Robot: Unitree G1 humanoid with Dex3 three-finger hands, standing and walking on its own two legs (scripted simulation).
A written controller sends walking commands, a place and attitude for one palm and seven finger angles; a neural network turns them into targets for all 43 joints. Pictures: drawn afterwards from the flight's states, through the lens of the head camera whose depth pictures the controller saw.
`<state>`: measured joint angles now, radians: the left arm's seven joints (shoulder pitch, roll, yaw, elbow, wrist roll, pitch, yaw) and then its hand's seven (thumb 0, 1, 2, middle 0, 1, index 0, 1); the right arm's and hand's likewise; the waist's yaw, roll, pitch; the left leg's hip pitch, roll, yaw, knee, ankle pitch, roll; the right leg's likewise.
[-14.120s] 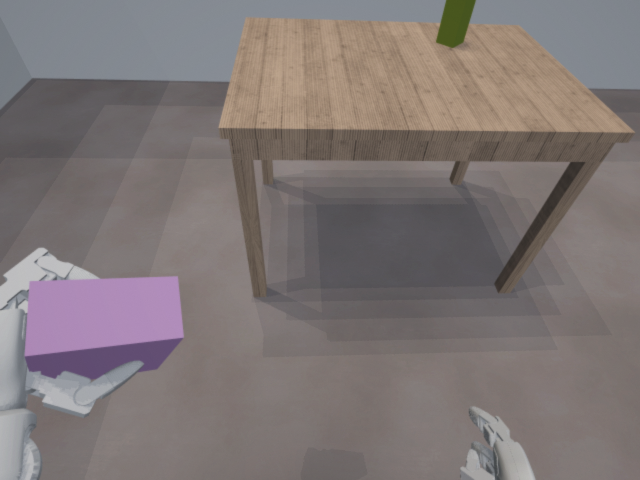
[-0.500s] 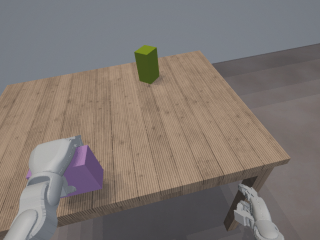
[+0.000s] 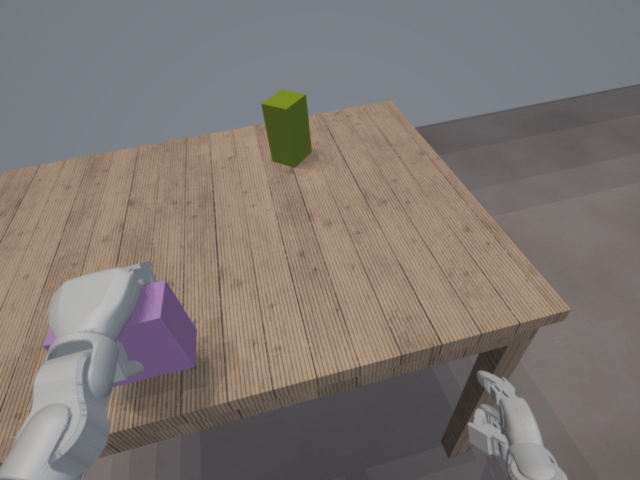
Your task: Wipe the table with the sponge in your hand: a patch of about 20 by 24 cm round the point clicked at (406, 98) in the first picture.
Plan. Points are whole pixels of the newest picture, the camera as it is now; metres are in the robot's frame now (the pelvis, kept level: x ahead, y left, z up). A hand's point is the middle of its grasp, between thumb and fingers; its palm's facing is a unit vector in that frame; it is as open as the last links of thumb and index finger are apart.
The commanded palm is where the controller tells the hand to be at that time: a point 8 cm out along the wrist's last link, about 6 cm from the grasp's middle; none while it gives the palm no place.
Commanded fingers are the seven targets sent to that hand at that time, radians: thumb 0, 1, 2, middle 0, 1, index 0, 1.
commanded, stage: lower the sponge onto the table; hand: left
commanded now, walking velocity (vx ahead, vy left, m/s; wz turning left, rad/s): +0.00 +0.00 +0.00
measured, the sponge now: (135, 344) +0.23 +0.29 +0.05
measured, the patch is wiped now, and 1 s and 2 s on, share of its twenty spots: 0.00 0.00 0.20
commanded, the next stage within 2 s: wipe forward along the first lane in 1.32 s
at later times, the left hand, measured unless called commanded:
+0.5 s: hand (128, 339) +0.23 +0.29 +0.07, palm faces -0.01 -0.09 -1.00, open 10.1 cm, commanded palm +0.21 +0.28 +0.14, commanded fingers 0.00 0.10 1.30 -1.20 -1.60 -1.20 -1.60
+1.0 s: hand (134, 356) +0.22 +0.29 +0.05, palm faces -0.04 -0.10 -0.99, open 10.1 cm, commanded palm +0.20 +0.28 +0.11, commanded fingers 0.00 0.10 1.30 -1.20 -1.60 -1.20 -1.60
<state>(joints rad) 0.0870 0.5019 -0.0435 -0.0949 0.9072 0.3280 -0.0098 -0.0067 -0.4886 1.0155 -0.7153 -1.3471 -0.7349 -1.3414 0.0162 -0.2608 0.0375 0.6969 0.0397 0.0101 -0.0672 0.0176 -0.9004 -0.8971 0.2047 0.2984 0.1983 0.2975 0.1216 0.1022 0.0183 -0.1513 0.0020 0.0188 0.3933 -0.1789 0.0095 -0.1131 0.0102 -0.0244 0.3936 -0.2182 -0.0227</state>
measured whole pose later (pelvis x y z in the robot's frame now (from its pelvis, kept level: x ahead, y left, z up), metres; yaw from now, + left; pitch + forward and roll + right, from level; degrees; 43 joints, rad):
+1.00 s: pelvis +0.00 +0.00 +0.00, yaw +0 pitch -2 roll +0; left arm 0.17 0.43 -0.08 -0.03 0.95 0.31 0.08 -0.01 -0.49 1.02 -0.72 -1.35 -0.74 -1.34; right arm 0.04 -0.25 0.01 0.70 0.04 0.01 -0.05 0.02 -0.90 -0.90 0.20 0.30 0.20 0.30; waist 0.12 0.09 0.00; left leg -0.19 0.00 0.02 0.43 -0.20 0.01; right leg -0.15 0.01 -0.02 0.42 -0.23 -0.02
